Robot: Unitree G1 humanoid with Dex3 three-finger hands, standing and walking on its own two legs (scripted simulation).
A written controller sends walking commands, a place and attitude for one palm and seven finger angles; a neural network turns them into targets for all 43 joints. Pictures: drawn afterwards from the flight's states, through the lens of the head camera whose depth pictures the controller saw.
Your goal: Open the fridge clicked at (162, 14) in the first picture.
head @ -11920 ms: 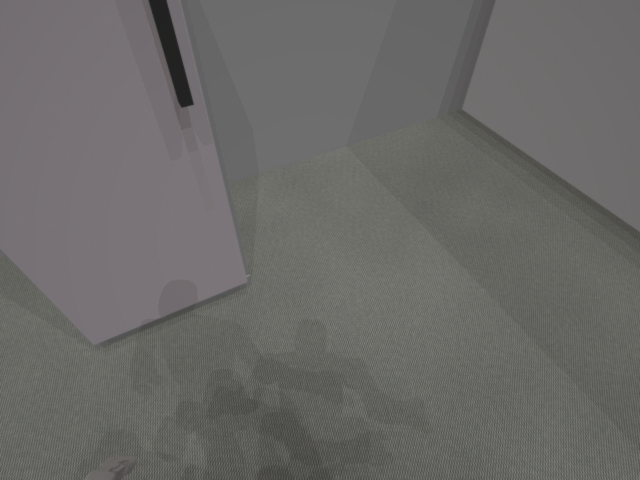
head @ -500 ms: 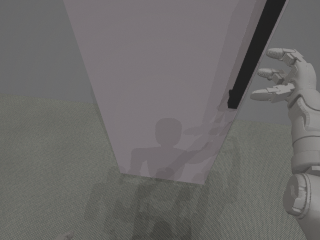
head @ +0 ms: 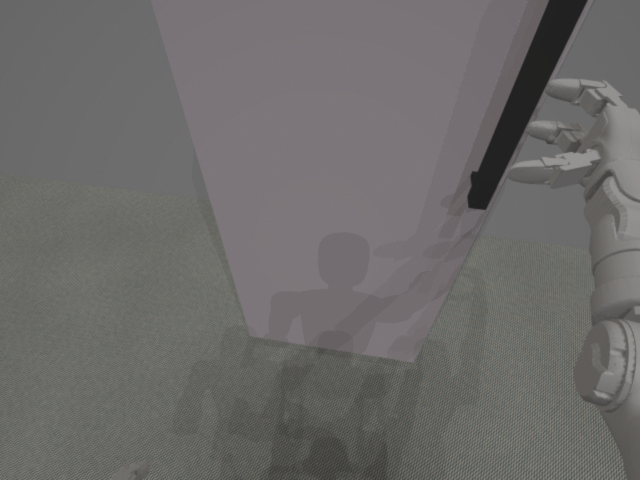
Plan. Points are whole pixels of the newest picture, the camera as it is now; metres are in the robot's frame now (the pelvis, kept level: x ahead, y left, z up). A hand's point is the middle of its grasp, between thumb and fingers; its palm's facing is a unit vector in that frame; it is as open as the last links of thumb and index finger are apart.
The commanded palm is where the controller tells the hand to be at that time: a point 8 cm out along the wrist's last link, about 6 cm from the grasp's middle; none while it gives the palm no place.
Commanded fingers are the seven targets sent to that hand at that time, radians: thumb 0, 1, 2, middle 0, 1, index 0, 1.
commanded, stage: feel for the door with the fingertips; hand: right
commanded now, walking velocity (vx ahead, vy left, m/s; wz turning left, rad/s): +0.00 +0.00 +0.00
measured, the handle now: (529, 67) +0.54 -0.16 +0.26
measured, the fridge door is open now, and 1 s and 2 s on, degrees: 0 0 0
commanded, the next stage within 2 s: slide the fingers in behind the handle in 0.14 s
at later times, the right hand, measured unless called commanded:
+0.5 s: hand (545, 135) +0.50 -0.20 +0.20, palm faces +0.07 +1.00 +0.01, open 13.7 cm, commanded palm +0.47 -0.24 +0.19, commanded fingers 0.00 0.50 -0.30 0.30 1.20 0.30 1.20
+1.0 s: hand (524, 137) +0.49 -0.17 +0.20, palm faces +0.07 +1.00 +0.01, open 14.0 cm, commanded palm +0.47 -0.22 +0.19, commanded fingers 0.00 0.50 -0.30 0.30 1.20 0.30 1.20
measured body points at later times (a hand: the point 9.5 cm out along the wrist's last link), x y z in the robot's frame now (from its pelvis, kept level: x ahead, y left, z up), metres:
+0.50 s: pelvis +0.00 -0.01 +0.00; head +0.04 -0.01 +0.45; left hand +0.00 +0.26 -0.12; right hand +0.49 -0.25 +0.20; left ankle +0.02 +0.13 -0.74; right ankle +0.00 -0.13 -0.74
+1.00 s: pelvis +0.01 +0.00 +0.00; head +0.04 +0.00 +0.45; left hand +0.09 +0.26 -0.11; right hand +0.48 -0.23 +0.20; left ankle +0.02 +0.13 -0.74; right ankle +0.00 -0.13 -0.74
